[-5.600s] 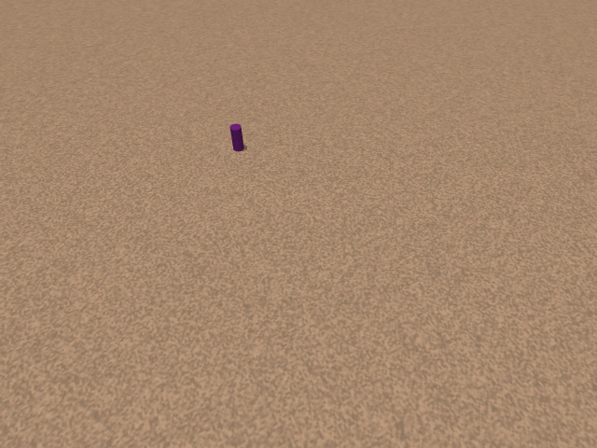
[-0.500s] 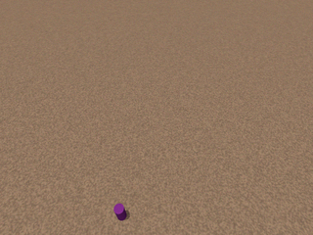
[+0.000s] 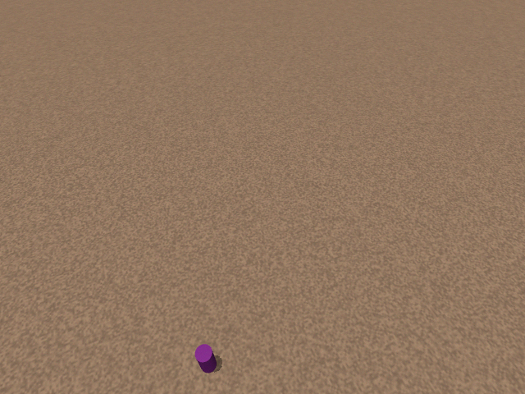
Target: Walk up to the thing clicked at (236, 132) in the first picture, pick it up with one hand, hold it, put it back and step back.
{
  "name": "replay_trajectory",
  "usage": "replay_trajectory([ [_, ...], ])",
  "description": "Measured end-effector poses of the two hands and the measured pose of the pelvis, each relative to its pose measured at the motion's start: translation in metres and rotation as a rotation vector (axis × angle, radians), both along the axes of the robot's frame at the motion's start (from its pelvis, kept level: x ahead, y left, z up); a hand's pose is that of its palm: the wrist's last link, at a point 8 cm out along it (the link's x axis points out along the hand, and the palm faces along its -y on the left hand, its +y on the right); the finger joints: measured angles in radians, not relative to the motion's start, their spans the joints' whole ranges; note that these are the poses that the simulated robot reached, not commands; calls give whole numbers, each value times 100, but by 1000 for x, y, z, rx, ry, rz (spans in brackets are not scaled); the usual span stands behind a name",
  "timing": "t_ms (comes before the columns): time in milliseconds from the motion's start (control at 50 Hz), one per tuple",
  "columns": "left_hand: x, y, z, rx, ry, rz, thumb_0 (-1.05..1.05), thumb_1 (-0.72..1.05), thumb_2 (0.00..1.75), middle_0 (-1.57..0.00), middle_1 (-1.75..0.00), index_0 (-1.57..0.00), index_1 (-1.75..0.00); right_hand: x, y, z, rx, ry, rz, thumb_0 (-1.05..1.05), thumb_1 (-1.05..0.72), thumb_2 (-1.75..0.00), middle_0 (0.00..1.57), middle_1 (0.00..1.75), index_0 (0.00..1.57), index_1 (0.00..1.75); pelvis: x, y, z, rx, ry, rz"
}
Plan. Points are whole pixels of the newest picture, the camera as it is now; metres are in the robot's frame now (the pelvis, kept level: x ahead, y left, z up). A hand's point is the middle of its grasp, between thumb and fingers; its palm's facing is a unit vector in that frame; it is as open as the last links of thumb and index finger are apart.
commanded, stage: stand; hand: left
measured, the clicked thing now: (206, 359) +0.37 +0.20 -0.72
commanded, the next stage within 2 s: none
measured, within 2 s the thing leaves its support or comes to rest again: neither
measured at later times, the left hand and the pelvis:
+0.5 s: hand out of the picture +0.09 +0.24 -0.15, palm faces -0.02 -0.94 -0.34, open 7.4 cm; pelvis +0.01 -0.01 +0.00, yaw +1 degrees
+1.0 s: hand out of the picture +0.09 +0.24 -0.15, palm faces -0.01 -0.94 -0.34, open 7.4 cm; pelvis +0.02 -0.01 +0.00, yaw +1 degrees
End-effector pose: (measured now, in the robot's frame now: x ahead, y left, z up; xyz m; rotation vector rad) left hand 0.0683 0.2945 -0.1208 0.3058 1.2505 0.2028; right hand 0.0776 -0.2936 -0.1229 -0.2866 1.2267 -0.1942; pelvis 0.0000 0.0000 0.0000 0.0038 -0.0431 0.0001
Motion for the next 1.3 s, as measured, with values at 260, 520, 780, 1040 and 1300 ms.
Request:
replay_trajectory([
  [260, 16, -4, 3, 0, -34, -17, 0, 90, 90, -20, -30, -20, -30, 4, -4, 2, -8, -9, 4, 1, -90, -90, 20, 30, 21, 30, 6, -3, 1, 1, 1, 9],
  [520, 17, -8, 3, 2, -31, -17, 0, 90, 90, -20, -30, -20, -30, 7, -11, 3, -14, -1, 7, 1, -90, -90, 20, 30, 21, 30, 10, -8, 1, -2, 2, 13],
  [780, 16, -10, 4, 7, -30, -8, 0, 90, 90, -20, -30, -20, -30, 8, -14, 2, -12, 4, 16, 1, -90, -90, 20, 30, 21, 30, 12, -13, 1, -2, 1, 20],
  [1040, 14, -11, 4, 9, -20, 1, 0, 90, 90, -20, -30, -20, -30, 11, -16, 1, -15, 15, 25, 1, -90, -90, 20, 30, 21, 30, 16, -15, 1, -3, 4, 24],
  [1300, 18, -12, 5, 10, -32, -3, 0, 90, 90, -20, -30, -20, -30, 16, -17, 2, -16, 2, 30, 1, -90, -90, 20, 30, 21, 30, 18, -16, 1, -3, 3, 24],
])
